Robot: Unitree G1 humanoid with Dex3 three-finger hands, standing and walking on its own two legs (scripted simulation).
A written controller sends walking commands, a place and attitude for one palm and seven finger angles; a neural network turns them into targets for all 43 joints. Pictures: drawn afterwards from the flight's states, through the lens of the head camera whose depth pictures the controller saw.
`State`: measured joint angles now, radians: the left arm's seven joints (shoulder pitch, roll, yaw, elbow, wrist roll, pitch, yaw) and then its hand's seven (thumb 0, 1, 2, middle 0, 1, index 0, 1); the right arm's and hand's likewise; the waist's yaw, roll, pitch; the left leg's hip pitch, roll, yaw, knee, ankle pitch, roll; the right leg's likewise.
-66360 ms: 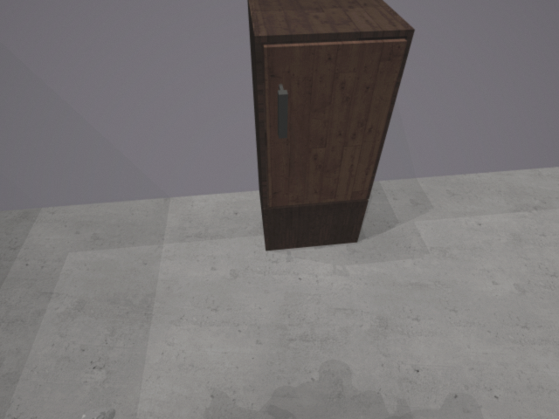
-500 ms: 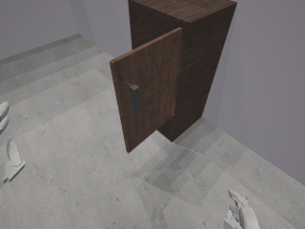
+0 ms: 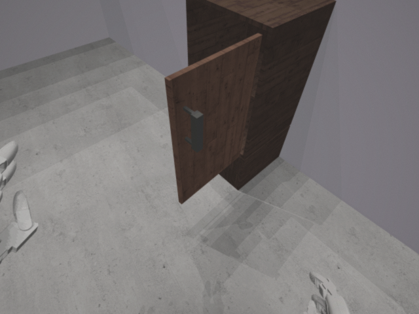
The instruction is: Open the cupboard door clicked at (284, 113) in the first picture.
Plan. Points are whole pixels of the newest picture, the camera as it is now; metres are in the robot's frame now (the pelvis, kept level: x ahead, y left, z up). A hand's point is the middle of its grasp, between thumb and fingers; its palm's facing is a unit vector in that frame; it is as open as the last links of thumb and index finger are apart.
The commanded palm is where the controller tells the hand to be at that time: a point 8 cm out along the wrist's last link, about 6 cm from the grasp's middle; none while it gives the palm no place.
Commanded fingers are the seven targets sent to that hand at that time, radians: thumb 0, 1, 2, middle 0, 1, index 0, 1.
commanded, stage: stop stepping back and stand still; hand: left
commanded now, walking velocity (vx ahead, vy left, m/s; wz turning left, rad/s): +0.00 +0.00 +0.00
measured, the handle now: (192, 129) +0.61 +0.09 -0.04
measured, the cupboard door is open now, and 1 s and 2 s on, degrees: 93 93 93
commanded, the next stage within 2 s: let the arm hang, fingers relaxed in 0.02 s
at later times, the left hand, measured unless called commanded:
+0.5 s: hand out of the picture +0.01 +0.17 -0.18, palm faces +0.01 -0.98 -0.17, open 7.2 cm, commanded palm none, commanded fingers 0.00 0.90 0.90 -0.20 -0.30 -0.20 -0.30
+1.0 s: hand out of the picture +0.04 +0.18 -0.16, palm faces +0.04 -0.97 -0.26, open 7.4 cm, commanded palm none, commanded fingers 0.00 0.90 0.90 -0.20 -0.30 -0.20 -0.30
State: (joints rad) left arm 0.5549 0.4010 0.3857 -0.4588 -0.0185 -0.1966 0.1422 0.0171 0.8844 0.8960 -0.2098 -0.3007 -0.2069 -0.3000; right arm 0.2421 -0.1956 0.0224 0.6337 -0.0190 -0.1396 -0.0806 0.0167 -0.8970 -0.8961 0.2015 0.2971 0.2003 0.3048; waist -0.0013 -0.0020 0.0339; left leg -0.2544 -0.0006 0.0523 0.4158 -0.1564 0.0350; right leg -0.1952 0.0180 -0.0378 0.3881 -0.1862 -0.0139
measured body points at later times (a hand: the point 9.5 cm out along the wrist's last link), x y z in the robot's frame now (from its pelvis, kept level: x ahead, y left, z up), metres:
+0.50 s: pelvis -0.01 -0.02 +0.00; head +0.02 +0.00 +0.44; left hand +0.01 +0.22 -0.16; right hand +0.06 -0.28 -0.14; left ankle +0.04 +0.09 -0.74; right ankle +0.01 -0.11 -0.74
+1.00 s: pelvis +0.00 -0.02 +0.00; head +0.01 -0.03 +0.45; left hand +0.04 +0.23 -0.14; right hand +0.02 -0.25 -0.17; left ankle +0.04 +0.09 -0.74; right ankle +0.01 -0.11 -0.74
